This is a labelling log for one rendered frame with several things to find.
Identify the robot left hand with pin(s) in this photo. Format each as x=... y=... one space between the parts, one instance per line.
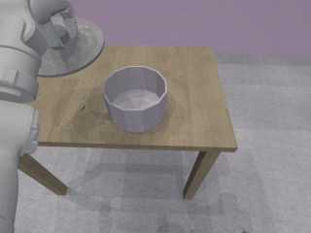
x=64 y=8

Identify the lid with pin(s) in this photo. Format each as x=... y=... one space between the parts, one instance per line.
x=77 y=54

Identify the robot left upper arm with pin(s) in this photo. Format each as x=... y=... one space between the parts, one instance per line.
x=19 y=135

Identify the pot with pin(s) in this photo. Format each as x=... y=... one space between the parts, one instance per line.
x=135 y=98

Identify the knob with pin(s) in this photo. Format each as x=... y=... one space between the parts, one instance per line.
x=61 y=33

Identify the table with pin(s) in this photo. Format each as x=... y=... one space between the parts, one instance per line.
x=73 y=113

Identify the robot left forearm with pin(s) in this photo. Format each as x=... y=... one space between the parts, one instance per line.
x=22 y=44

